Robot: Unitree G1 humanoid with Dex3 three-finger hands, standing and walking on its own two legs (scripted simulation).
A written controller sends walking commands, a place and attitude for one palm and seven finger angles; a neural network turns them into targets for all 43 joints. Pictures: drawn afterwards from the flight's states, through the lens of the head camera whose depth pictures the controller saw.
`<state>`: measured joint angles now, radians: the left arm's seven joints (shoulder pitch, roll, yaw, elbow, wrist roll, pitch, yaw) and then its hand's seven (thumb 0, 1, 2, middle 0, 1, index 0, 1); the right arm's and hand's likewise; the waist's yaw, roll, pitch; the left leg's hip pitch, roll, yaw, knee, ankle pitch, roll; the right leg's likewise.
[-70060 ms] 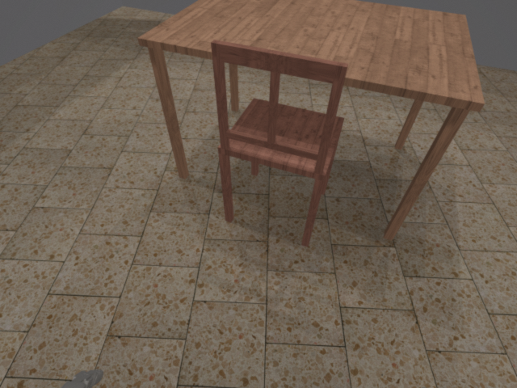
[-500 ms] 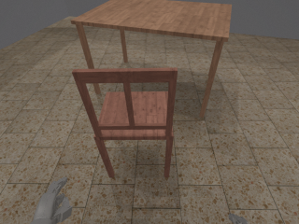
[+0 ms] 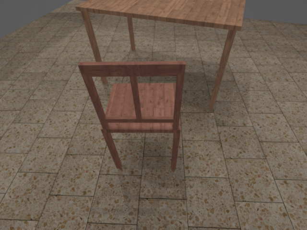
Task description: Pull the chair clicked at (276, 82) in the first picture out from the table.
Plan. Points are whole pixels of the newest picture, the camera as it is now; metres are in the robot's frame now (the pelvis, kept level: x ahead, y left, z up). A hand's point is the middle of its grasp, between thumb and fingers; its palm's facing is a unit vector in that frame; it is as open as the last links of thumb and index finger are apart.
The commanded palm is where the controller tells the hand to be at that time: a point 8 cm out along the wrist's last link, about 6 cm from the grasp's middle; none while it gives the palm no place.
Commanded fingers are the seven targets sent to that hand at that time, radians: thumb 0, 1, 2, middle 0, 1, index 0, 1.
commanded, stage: let the arm hang, fingers relaxed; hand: left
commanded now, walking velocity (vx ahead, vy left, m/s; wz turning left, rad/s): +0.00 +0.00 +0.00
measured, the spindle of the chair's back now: (136, 98) +0.65 +0.11 -0.09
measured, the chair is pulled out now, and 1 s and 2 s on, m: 0.56 0.56 0.56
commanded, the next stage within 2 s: look to check the result in 0.42 s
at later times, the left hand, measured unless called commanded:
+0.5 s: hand out of the picture -0.01 +0.14 -0.17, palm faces +0.01 -0.99 -0.14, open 7.4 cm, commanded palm none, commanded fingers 0.00 0.90 0.90 -0.20 -0.30 -0.20 -0.30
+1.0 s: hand out of the picture -0.01 +0.15 -0.17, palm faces +0.01 -0.99 -0.16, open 7.4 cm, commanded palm none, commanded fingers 0.00 0.90 0.90 -0.20 -0.30 -0.20 -0.30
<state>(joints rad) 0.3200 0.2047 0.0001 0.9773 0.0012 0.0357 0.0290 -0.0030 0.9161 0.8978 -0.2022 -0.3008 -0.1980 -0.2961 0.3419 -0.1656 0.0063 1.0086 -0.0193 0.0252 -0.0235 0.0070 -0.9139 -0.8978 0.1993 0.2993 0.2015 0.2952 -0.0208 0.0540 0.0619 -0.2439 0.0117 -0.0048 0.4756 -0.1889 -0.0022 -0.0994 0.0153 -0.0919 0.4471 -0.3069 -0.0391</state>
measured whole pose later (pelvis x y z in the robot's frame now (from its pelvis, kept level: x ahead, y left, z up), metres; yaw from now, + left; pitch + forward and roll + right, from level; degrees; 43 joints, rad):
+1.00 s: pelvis +0.01 -0.01 +0.00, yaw -1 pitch -2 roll +0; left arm 0.33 0.12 -0.02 1.06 0.00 0.01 0.04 0.00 0.91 0.90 -0.20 -0.30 -0.20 -0.30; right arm 0.33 -0.11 0.01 1.08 -0.01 0.00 -0.04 0.00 -0.91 -0.90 0.20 0.30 0.20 0.30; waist -0.01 0.01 0.07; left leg -0.23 0.03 0.00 0.46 -0.19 -0.02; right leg -0.09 0.04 -0.08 0.42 -0.30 -0.05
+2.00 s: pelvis +0.01 -0.01 +0.00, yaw -1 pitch -2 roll +0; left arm 0.33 0.11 -0.02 1.07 0.00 0.00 0.04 0.00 0.91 0.90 -0.20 -0.30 -0.20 -0.30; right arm 0.32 -0.11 0.02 1.09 -0.01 0.00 -0.05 0.00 -0.91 -0.90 0.20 0.30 0.20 0.30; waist -0.01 0.01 0.07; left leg -0.22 0.03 0.00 0.45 -0.19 -0.02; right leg -0.08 0.03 -0.08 0.41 -0.30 -0.05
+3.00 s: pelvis +0.00 -0.01 +0.00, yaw -1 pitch -2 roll +0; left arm 0.34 0.11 -0.01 1.08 0.00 0.00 0.04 0.00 0.91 0.90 -0.20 -0.30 -0.20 -0.30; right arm 0.34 -0.10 0.02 1.09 -0.01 0.00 -0.05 0.00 -0.91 -0.90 0.20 0.30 0.20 0.30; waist -0.01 0.01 0.08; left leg -0.23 0.03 0.00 0.45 -0.18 -0.01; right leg -0.09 0.03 -0.08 0.42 -0.29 -0.05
